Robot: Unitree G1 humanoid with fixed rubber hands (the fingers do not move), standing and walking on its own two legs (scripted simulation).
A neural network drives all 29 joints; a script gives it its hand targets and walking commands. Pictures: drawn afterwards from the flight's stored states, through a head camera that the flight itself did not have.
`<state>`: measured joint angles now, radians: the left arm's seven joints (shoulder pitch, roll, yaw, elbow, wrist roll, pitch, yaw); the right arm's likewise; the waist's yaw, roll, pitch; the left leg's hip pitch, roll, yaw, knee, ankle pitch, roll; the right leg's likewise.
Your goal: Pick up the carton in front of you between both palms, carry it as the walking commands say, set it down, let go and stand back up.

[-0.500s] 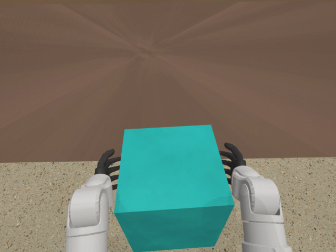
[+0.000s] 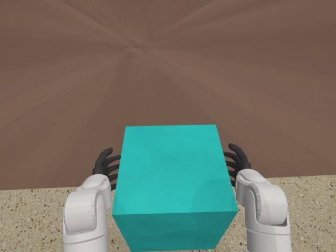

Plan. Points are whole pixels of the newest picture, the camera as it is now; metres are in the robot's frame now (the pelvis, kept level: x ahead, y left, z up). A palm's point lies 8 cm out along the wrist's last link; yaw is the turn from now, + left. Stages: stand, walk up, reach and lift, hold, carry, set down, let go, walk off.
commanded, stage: carry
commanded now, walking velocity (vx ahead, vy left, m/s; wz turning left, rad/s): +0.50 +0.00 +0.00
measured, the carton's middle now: (172, 190) +0.28 +0.00 +0.01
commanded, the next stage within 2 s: none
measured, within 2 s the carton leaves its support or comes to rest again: neither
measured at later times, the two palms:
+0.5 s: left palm (124, 72) +0.62 +0.15 +0.14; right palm (218, 68) +0.64 -0.15 +0.13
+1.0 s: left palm (131, 19) +1.04 +0.17 +0.15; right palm (197, 17) +1.04 -0.13 +0.16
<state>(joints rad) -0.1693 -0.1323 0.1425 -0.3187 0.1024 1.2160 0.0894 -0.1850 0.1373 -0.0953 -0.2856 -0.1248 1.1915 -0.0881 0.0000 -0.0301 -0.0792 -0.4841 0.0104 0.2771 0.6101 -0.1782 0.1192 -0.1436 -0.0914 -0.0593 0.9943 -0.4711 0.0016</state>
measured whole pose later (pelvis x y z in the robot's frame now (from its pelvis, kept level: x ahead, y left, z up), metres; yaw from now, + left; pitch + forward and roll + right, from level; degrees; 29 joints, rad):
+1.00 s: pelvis +0.63 +0.01 +0.01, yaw +2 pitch +5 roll +1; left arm -0.94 0.06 0.28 0.11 0.04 1.35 0.14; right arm -0.95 -0.02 -0.27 0.13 -0.06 1.31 -0.14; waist -0.04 -0.04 0.09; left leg -0.52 0.00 0.16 0.57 -0.20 0.10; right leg -0.37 -0.01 -0.03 1.08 -0.56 -0.01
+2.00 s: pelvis +0.95 +0.02 +0.06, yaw +0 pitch +4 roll +1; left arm -0.83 0.02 0.28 0.02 0.05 1.34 0.13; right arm -0.81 -0.01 -0.22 0.01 -0.02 1.32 -0.16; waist -0.07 0.01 0.02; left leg -0.37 -0.03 0.13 0.54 -0.42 0.08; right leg -0.59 -0.03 -0.03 1.11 -0.56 -0.04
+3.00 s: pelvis +1.54 +0.00 +0.14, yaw +1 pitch +4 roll -2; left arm -0.89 -0.01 0.25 0.10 0.10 1.32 0.13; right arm -0.88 -0.05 -0.31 0.10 -0.03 1.32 -0.13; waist 0.03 0.03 0.00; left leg -0.31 0.04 0.01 1.05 -0.52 0.03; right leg -0.57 0.04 -0.16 0.73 -0.39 -0.08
